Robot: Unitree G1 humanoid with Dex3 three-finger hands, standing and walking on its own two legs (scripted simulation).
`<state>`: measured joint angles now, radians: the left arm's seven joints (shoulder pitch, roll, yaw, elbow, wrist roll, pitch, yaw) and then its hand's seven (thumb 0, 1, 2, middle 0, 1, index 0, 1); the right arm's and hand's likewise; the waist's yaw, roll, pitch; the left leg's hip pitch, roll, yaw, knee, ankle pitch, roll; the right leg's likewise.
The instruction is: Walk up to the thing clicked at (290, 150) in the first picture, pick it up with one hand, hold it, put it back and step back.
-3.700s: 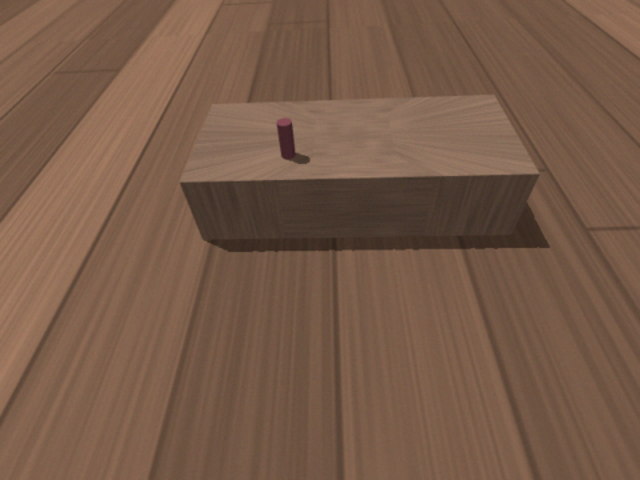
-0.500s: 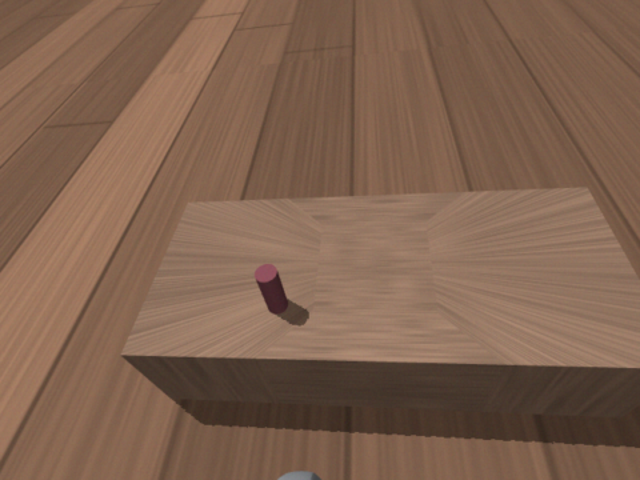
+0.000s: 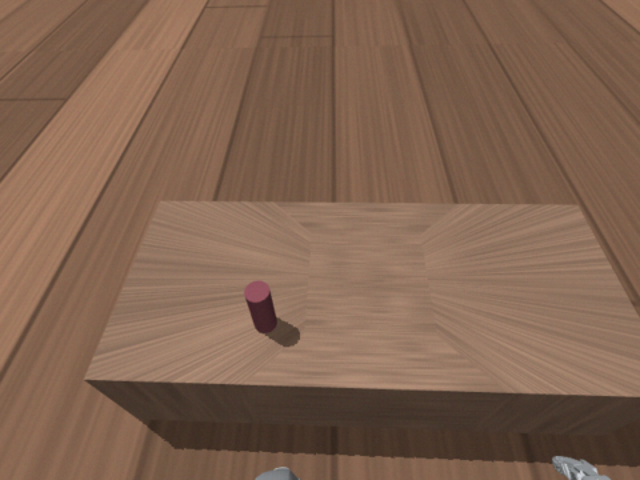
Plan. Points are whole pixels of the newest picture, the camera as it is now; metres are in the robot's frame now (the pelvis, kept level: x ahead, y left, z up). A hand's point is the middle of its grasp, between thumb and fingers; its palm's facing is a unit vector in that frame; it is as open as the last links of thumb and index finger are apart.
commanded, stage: walk up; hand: left
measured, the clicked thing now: (261, 308) +0.54 +0.20 -0.35
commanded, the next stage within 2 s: stand in 1.18 s
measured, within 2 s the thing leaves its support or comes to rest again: neither
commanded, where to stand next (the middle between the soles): +0.06 -0.01 m, yaw +0 degrees
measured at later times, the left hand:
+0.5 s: hand out of the picture +0.13 +0.24 -0.13, palm faces -0.04 -0.94 -0.33, open 7.4 cm
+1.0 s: hand out of the picture +0.12 +0.25 -0.13, palm faces -0.06 -0.95 -0.32, open 7.4 cm
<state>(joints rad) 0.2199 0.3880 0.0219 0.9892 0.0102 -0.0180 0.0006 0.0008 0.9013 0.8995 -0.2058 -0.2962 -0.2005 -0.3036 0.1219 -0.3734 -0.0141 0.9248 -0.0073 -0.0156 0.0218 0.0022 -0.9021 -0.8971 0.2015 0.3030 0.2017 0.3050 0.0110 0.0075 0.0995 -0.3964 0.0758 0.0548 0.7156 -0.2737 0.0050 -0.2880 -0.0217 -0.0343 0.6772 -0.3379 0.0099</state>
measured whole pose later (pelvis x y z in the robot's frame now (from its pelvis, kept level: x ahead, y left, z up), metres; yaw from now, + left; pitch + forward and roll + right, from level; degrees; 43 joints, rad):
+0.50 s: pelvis +0.03 +0.00 +0.03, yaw -2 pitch -3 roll +0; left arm 0.05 0.35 0.00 1.14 0.00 0.00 -0.01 0.00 0.90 0.90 -0.21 -0.30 -0.20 -0.30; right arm 0.04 -0.36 0.00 1.17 -0.01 -0.02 0.02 0.00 -0.90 -0.90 0.20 0.30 0.20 0.30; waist -0.01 0.00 0.06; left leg -0.19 0.06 0.10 0.39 -0.15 -0.01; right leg -0.11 -0.02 0.00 0.38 -0.22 0.02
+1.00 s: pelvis +0.04 +0.00 +0.03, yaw -2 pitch -2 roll +0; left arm 0.08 0.34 0.01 1.19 0.01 0.01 -0.02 0.00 0.90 0.90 -0.21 -0.30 -0.20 -0.30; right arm 0.07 -0.35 -0.01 1.19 -0.01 -0.02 0.01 0.00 -0.90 -0.90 0.20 0.30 0.20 0.30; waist -0.01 0.00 0.05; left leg -0.16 0.05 0.12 0.34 -0.14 -0.01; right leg -0.09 -0.03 0.01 0.32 -0.20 0.03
